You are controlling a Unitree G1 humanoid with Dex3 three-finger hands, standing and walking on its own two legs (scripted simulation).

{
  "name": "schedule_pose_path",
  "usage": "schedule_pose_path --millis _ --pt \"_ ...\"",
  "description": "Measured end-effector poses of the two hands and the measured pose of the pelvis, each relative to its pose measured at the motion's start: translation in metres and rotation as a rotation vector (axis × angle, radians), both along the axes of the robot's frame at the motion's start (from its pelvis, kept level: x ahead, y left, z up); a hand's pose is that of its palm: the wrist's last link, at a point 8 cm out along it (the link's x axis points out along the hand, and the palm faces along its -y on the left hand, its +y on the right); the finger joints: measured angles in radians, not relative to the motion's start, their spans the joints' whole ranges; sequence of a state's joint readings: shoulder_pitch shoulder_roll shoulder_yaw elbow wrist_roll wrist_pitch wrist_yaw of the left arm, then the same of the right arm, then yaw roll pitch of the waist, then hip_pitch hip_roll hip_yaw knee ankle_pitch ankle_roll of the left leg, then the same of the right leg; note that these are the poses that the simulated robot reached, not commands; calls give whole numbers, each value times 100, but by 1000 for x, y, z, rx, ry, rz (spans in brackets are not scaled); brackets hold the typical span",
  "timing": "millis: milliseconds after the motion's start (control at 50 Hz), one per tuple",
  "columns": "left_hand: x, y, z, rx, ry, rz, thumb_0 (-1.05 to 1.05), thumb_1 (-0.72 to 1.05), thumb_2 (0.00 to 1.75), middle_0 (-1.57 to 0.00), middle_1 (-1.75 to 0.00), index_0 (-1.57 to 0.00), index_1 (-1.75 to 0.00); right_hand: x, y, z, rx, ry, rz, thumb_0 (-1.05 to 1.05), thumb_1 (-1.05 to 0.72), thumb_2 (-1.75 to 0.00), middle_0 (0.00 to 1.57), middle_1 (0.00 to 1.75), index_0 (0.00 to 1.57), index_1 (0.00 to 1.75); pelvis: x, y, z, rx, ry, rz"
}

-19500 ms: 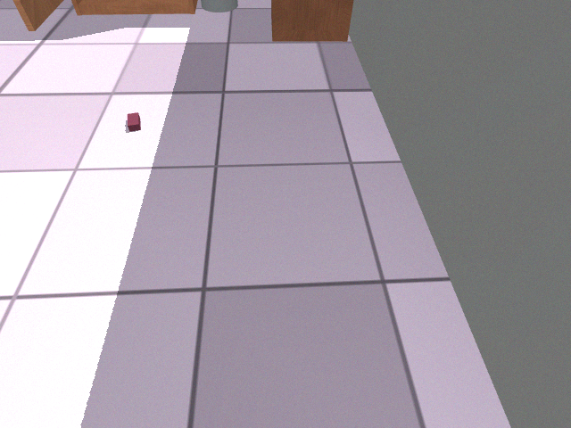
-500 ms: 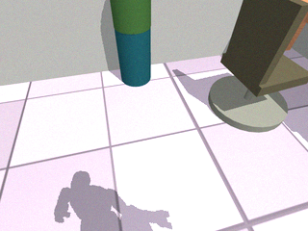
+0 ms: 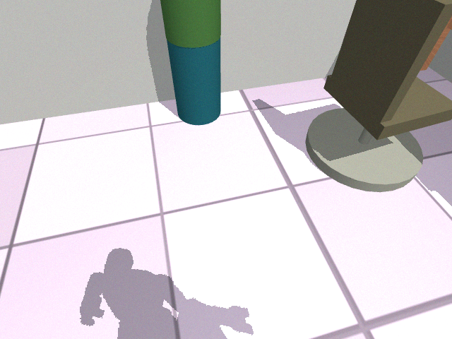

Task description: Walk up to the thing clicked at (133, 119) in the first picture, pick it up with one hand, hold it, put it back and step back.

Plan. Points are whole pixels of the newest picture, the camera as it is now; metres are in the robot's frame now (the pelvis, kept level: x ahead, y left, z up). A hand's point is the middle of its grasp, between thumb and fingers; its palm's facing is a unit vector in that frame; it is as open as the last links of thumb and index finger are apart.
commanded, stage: stand
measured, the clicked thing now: out of the picture -0.68 -0.48 -0.76
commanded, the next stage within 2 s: walk up in 0.02 s
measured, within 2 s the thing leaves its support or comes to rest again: neither
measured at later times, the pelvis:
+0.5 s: pelvis +0.09 +0.07 -0.01, yaw +3 degrees
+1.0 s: pelvis +0.29 +0.01 -0.01, yaw +1 degrees
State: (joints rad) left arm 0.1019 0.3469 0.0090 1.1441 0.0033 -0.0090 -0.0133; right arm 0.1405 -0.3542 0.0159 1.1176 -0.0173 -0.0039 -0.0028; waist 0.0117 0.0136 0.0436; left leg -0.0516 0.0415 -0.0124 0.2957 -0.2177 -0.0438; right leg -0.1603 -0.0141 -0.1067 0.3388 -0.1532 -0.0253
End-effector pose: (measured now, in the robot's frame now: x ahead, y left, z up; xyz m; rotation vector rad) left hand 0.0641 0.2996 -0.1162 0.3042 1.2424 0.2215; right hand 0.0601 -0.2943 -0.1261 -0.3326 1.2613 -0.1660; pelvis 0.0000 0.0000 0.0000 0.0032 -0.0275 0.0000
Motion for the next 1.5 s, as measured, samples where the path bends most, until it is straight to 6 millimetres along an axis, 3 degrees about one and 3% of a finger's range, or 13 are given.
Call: schedule_pose_path --millis 140,320,400,480,580,740,820,900,1040,1160,1260,1380,1500 --pt "-3 13 2 -11 -58 34 1 90 90 -20 -30 -21 -30 7 -5 5 -15 0 30 0 -91 -90 20 30 21 30 10 5 -3 -4 1 23" --pt "-26 71 -16 -4 39 97 1 90 90 -20 -30 -21 -30 54 9 25 -93 -68 64 0 -91 -90 20 30 20 30 43 43 -13 -36 -25 41" --pt "4 92 -32 -2 51 72 1 90 90 -20 -30 -21 -30 52 20 20 -133 -83 22 0 -91 -90 20 30 20 30 63 61 -27 -7 -33 35" --pt "48 92 -25 -26 -3 40 1 90 90 -20 -30 -20 -30 47 34 25 -115 -30 -9 0 -91 -90 20 30 20 30 86 66 -17 -4 -39 48" --pt "95 90 -13 -33 -28 1 1 90 90 -20 -30 -20 -30 65 43 28 -88 -21 -20 0 -90 -90 20 30 21 30 119 67 -9 5 -33 37" --pt "184 71 -1 1 -27 -56 1 90 90 -20 -30 -21 -30 129 24 11 -52 -24 -13 0 -90 -90 20 30 21 30 184 48 -15 27 -5 14" --pt "241 48 1 28 -96 -68 1 90 90 -20 -30 -21 -30 174 3 -10 -41 -17 -5 0 -90 -90 20 30 21 30 221 30 -26 0 -4 21" --pt "277 27 13 23 -181 -53 1 90 90 -20 -30 -21 -30 228 -2 -9 -22 -40 25 0 -91 -90 20 30 21 30 252 17 -19 32 -14 19" --pt "299 14 16 20 -141 -29 1 90 90 -20 -30 -21 -30 323 -6 11 -24 -166 72 0 -91 -90 20 30 20 30 300 11 -9 15 -7 11" --pt "318 22 -12 6 -91 -8 1 90 90 -20 -30 -21 -30 373 2 8 -64 -155 106 0 -91 -90 20 30 20 30 329 16 -22 -16 -4 31" --pt "339 27 -36 -11 -62 40 1 90 90 -20 -30 -21 -30 396 14 3 -77 -137 124 0 -91 -90 20 30 20 30 341 19 -31 4 -6 52" --pt "344 18 -33 -9 -32 22 1 90 90 -20 -30 -21 -30 416 17 5 -59 -183 121 0 -90 -90 20 30 21 30 339 13 -27 -6 9 37" --pt "331 14 -24 73 -45 5 1 90 90 -20 -30 -21 -30 420 -1 -13 -19 -229 116 0 -90 -90 20 30 21 30 326 -4 -39 -1 -1 14"
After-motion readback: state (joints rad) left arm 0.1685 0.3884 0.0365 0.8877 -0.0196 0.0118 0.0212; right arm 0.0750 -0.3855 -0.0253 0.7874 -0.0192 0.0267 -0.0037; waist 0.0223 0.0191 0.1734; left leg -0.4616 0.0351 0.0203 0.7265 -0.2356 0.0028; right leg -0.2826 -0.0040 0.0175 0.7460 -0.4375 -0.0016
